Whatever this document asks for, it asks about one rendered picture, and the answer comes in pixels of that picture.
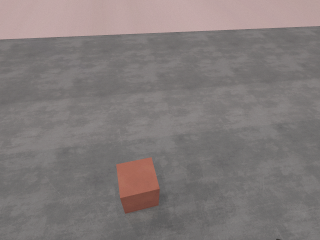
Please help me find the carton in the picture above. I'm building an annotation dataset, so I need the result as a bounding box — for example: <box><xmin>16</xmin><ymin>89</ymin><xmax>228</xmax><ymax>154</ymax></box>
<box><xmin>116</xmin><ymin>157</ymin><xmax>160</xmax><ymax>214</ymax></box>

